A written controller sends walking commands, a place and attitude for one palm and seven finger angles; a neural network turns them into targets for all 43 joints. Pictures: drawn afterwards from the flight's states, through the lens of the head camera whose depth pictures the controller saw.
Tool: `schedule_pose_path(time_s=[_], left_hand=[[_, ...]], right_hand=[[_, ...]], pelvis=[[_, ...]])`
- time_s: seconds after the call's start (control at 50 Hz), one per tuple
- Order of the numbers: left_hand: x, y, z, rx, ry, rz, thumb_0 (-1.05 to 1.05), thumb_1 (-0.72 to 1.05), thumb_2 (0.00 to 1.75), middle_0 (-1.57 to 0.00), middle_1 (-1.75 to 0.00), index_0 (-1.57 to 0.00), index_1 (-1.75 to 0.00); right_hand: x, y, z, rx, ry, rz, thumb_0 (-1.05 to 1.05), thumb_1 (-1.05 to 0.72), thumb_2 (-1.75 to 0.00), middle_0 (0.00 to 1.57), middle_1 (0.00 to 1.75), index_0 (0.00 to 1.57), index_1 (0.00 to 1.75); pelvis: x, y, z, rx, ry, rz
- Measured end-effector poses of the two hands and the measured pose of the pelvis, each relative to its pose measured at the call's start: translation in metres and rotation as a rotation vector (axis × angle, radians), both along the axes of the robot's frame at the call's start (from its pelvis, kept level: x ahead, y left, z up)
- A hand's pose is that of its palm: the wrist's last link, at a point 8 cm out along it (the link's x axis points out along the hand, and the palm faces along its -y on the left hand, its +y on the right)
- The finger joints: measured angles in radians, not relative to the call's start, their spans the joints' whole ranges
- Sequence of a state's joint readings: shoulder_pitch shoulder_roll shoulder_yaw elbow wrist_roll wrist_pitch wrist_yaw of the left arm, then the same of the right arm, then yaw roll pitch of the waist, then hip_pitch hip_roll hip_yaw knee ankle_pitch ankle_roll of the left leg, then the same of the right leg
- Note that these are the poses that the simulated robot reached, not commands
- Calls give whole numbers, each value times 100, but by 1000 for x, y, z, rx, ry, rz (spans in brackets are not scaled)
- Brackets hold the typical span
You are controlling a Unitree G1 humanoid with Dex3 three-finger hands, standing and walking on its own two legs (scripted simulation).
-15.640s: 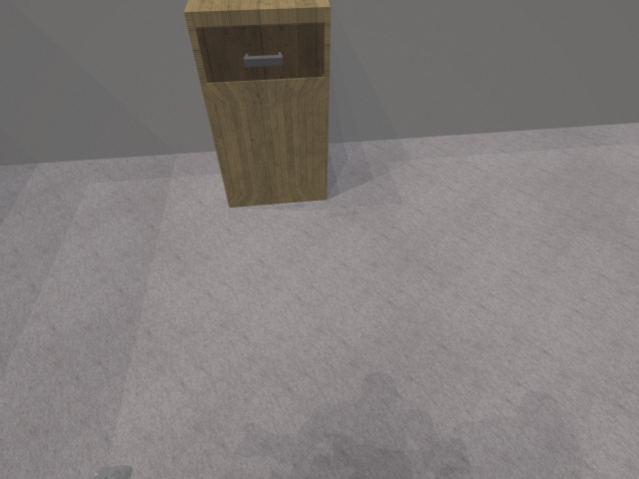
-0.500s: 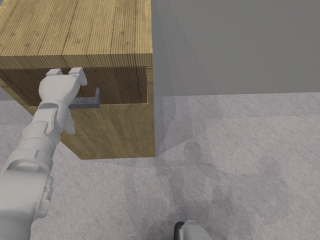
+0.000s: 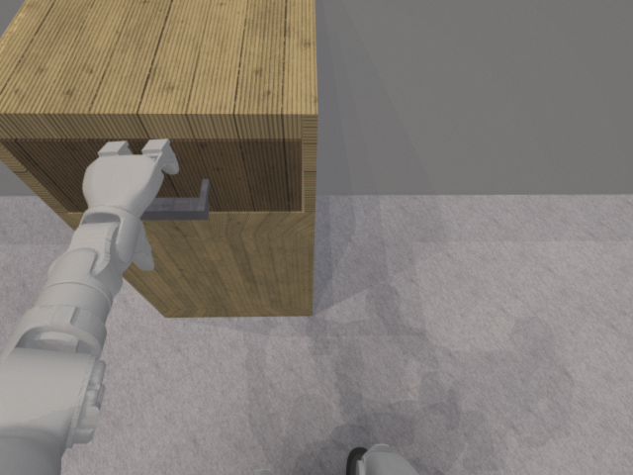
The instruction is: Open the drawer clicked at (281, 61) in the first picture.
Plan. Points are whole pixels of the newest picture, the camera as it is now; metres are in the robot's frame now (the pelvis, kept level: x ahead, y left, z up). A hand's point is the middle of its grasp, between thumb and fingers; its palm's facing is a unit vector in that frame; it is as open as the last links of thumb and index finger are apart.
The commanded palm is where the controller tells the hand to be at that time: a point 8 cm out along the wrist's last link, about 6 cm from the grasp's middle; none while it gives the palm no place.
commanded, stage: move the hooked fingers above the handle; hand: left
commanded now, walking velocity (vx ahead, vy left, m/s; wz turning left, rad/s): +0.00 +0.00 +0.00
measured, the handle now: (167, 197) +0.52 +0.23 -0.04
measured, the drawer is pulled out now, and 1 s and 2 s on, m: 0.00 0.00 0.00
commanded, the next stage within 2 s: lower the fingers behind the handle in 0.20 s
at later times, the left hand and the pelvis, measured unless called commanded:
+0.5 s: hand (141, 216) +0.45 +0.24 +0.00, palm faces -0.10 -0.04 -0.99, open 13.8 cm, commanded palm +0.45 +0.24 +0.06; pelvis +0.00 +0.00 +0.00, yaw +0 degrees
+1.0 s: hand (150, 226) +0.46 +0.24 -0.03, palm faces -0.09 -0.04 -0.99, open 13.8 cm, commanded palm +0.45 +0.24 +0.02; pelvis -0.01 +0.00 -0.02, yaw -1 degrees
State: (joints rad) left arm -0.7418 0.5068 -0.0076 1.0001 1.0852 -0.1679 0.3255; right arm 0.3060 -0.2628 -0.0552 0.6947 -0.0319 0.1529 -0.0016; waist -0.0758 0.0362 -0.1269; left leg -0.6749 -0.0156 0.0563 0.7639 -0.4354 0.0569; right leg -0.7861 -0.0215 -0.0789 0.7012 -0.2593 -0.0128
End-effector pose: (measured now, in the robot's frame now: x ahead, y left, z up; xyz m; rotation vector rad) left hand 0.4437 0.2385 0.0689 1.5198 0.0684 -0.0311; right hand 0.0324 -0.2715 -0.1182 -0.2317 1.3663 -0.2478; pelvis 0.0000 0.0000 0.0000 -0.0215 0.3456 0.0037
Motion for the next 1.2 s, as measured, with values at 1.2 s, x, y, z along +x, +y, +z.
schedule_pose_path(time_s=[1.2], left_hand=[[2, -1, -62, 18, 55, 18, 0, -49, 30, -32, -121, -32, -120]], right_hand=[[-39, -6, -27, -20, 73, -4, 0, -91, -89, 21, 30, 21, 30]], pelvis=[[-19, -3, -32, -4, 94, -5]])
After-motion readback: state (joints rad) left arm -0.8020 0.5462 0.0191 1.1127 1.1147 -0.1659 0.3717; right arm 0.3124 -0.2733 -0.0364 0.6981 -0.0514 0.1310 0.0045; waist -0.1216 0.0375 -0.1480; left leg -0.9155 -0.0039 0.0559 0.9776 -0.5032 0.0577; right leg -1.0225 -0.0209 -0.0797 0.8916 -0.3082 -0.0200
